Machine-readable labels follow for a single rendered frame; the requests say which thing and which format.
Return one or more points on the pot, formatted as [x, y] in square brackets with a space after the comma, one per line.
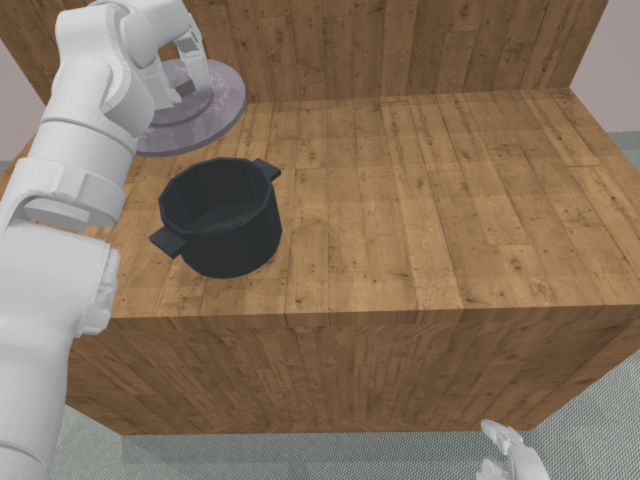
[221, 216]

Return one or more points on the robot left hand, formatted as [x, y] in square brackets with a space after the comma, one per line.
[172, 22]

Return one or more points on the robot right hand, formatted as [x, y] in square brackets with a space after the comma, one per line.
[523, 462]

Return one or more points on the lid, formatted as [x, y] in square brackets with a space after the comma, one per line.
[202, 117]

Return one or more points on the robot left forearm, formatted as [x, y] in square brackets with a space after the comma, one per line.
[76, 168]

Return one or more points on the table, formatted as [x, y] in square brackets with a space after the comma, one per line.
[460, 237]

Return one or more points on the left robot upper arm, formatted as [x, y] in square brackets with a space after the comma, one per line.
[54, 286]

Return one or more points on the knob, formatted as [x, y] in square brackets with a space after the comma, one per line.
[179, 80]

